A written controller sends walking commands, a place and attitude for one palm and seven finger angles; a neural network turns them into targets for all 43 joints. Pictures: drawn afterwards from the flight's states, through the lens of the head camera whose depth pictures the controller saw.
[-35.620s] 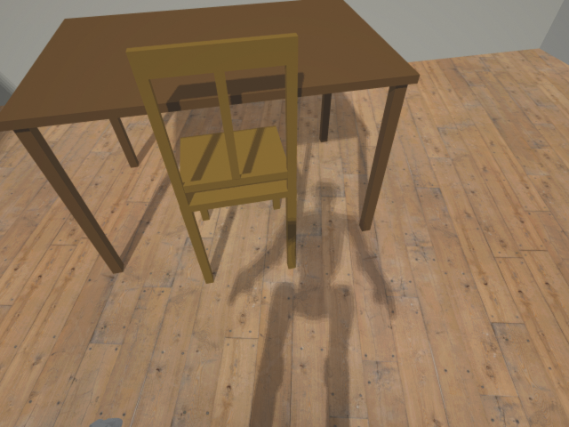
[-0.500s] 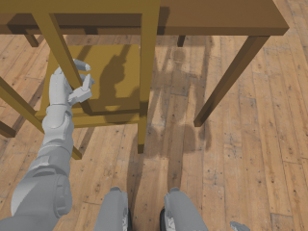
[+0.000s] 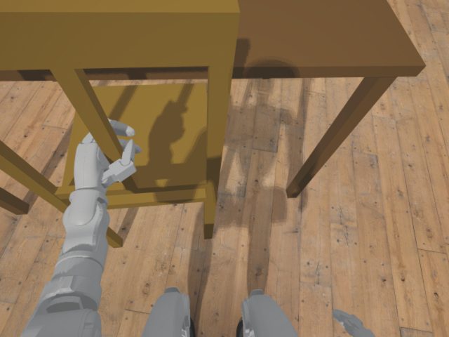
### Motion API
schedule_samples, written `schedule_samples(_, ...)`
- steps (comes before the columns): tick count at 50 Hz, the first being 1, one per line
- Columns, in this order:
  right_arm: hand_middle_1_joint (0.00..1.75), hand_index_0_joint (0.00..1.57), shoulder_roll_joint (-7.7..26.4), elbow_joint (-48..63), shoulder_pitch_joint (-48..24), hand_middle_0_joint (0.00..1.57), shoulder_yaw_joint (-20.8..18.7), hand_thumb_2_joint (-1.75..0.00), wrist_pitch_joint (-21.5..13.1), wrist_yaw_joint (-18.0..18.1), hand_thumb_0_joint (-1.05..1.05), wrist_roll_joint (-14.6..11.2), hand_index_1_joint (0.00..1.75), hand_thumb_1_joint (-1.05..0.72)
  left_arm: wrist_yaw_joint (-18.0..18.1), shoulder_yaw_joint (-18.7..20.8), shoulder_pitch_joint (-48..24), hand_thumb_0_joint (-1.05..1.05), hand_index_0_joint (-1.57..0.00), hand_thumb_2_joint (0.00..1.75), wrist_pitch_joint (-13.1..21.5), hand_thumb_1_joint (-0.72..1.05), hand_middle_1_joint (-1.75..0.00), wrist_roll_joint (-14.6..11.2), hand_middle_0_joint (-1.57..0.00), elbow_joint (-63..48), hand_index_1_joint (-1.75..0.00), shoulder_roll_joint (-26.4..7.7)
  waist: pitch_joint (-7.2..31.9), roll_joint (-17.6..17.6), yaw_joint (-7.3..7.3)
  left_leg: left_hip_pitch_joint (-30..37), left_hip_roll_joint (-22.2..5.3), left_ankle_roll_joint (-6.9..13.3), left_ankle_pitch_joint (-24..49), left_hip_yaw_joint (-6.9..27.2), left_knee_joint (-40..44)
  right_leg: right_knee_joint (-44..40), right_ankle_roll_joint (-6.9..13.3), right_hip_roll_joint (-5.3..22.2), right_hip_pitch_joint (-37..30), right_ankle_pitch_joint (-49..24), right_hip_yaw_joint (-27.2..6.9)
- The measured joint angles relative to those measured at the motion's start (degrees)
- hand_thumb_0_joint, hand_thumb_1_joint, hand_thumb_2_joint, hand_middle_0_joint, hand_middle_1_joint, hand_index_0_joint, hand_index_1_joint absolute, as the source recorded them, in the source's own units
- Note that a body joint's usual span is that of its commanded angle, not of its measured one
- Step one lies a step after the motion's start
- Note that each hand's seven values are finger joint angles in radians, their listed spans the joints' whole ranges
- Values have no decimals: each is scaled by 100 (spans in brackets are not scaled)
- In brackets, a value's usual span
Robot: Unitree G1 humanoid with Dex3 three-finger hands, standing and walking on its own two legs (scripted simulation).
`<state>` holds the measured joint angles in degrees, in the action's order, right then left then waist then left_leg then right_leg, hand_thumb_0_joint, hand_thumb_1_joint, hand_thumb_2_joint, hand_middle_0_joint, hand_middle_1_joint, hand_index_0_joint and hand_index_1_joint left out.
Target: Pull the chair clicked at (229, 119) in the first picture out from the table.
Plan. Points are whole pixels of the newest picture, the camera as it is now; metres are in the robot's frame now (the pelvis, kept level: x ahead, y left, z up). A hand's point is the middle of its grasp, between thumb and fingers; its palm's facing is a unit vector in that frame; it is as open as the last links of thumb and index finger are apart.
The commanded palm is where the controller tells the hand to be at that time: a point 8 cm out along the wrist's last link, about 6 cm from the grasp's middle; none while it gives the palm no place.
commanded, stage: open the thumb and straighten the fingers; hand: left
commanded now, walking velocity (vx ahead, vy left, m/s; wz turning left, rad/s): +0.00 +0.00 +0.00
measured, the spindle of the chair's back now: (109, 143) +0.43 +0.19 +0.05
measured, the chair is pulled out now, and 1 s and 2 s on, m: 0.02 0.02 0.02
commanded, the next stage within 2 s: draw the fingers out of the gap in 0.74 s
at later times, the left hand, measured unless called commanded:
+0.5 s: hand (125, 159) +0.42 +0.17 +0.02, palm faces +0.04 -1.00 -0.03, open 14.3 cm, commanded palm +0.40 +0.22 +0.02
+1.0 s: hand (115, 153) +0.42 +0.18 +0.03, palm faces +0.06 -1.00 -0.02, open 17.5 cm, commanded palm +0.38 +0.22 +0.03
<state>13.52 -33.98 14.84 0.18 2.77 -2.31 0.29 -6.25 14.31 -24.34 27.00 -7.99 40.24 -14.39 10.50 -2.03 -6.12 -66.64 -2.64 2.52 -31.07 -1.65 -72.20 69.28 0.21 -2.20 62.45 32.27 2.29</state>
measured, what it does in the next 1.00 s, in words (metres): stands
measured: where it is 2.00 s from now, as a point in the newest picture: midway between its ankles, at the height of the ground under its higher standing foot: outside the picture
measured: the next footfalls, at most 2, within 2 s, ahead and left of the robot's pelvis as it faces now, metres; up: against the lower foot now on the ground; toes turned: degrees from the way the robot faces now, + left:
none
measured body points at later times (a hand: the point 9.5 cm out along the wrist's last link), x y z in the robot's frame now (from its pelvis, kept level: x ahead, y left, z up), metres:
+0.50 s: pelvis -0.01 -0.01 -0.01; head +0.12 +0.01 +0.43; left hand +0.41 +0.22 +0.02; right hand +0.09 -0.26 -0.13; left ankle +0.02 +0.09 -0.63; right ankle +0.00 -0.12 -0.63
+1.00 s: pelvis -0.02 +0.00 +0.00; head +0.10 +0.02 +0.43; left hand +0.41 +0.24 +0.03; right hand +0.04 -0.26 -0.12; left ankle +0.02 +0.09 -0.63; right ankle +0.00 -0.12 -0.63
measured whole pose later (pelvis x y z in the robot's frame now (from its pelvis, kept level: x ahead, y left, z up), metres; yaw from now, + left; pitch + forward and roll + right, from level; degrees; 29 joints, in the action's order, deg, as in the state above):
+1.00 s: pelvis -0.02 +0.00 +0.00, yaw +1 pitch +24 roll -4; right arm 14.4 -37.3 17.2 0.6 2.1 -1.3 0.4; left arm -8.8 17.2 -34.3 28.1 -7.8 51.7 -19.0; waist 9.2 -2.6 -6.6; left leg -68.1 -2.4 2.5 -28.9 -0.5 -72.6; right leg 69.3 0.4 -2.0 63.3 30.4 3.4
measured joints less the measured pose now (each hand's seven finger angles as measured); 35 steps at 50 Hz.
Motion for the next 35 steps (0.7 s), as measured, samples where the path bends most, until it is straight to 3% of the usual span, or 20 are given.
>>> schedule_samples(8,30,20,26,-88,-197,20,-50,-89,-71,45,0,33,30,-90,119,-260,-246,-1,-50,76,-65,54,-145,99,-50,83,-145,30,-69,-50,161,-58,80,-26,-14,120,-62,50,19,69,-11,72,122)
schedule_samples(12,30,20,4,-120,-215,20,-48,-89,-72,49,0,16,30,-90,136,-289,-236,0,-50,62,-171,28,-145,9,-50,66,-145,69,-76,-69,193,-9,87,-33,20,128,-6,2,29,73,-58,46,130)
schedule_samples(17,30,21,-16,-193,-186,20,24,-89,-101,83,0,32,30,-90,37,-143,-434,0,-47,41,-34,-13,-135,129,-47,444,-135,-68,-43,-30,147,-38,80,-51,42,146,-32,50,53,67,-22,41,148)
schedule_samples(24,30,21,37,-257,-66,20,14,-89,-100,85,0,15,30,-90,-161,-34,-654,-1,-35,26,58,-43,-100,33,-35,748,-100,-241,-73,-45,80,-145,62,-73,67,195,-143,147,82,48,68,18,195)
schedule_samples(35,30,21,109,-358,95,20,36,-89,-125,149,0,37,30,-90,-134,269,-1121,-1,-10,20,123,-54,-29,100,-10,1231,-29,-422,-133,-53,-45,-260,37,-56,175,168,-168,186,73,30,204,-98,169)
